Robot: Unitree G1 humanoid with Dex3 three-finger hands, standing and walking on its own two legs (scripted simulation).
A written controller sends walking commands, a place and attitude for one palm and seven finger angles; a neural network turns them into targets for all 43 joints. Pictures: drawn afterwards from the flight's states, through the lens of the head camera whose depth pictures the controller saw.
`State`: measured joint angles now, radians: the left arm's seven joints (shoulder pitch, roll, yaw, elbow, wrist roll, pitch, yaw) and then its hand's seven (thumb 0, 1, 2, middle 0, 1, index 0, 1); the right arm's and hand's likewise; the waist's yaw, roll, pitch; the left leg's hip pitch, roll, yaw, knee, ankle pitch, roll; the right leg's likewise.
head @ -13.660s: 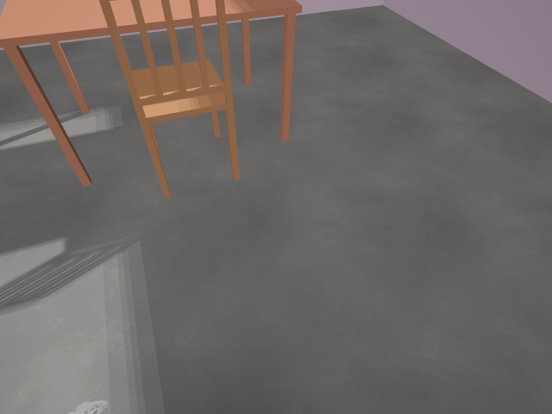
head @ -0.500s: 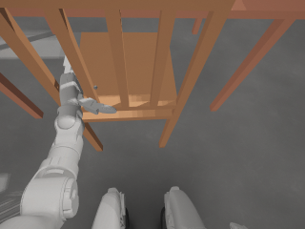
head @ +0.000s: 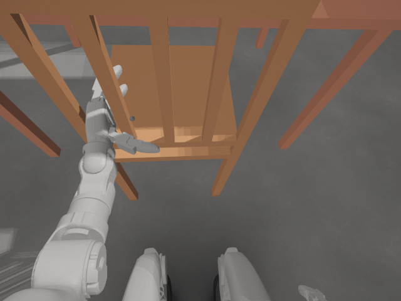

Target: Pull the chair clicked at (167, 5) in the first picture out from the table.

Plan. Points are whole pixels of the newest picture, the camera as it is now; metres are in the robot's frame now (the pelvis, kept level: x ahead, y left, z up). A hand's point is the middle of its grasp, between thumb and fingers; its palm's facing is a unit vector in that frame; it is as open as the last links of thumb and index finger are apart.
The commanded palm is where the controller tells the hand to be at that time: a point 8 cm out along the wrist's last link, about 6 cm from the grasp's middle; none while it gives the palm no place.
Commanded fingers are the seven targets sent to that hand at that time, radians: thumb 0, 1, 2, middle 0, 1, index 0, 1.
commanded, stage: hook a spindle and tug to test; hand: left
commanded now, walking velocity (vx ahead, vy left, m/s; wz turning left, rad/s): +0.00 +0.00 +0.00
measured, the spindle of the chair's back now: (165, 96) +0.48 +0.05 +0.07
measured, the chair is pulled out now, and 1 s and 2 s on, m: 0.00 0.01 0.09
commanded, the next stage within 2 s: step backward, pulling the chair out in 1.20 s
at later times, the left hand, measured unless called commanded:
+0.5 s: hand (132, 119) +0.46 +0.12 +0.03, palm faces +0.06 -1.00 -0.03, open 6.9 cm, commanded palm +0.43 +0.15 +0.03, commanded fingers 0.00 0.90 0.90 -0.50 -1.45 -0.50 -1.45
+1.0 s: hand (136, 127) +0.44 +0.11 +0.03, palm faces +0.04 -1.00 -0.02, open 5.3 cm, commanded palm +0.41 +0.16 +0.03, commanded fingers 0.00 0.90 0.90 -0.50 -1.45 -0.50 -1.45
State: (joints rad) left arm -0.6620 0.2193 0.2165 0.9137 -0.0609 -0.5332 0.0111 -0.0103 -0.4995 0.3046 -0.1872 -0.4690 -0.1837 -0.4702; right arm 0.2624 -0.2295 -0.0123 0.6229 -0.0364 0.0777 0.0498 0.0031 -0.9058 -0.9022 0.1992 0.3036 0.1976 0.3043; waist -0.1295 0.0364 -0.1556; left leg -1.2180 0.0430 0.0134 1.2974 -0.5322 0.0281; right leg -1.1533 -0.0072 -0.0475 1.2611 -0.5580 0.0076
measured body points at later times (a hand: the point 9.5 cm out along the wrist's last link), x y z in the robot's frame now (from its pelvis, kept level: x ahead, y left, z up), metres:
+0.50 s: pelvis +0.00 +0.00 +0.00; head +0.14 +0.01 +0.43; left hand +0.45 +0.17 +0.03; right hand +0.06 -0.26 -0.12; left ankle +0.03 +0.10 -0.62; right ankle +0.02 -0.13 -0.62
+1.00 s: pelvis +0.02 -0.01 +0.01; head +0.15 +0.00 +0.44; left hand +0.43 +0.16 +0.03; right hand +0.11 -0.26 -0.12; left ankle +0.03 +0.10 -0.62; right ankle +0.02 -0.13 -0.62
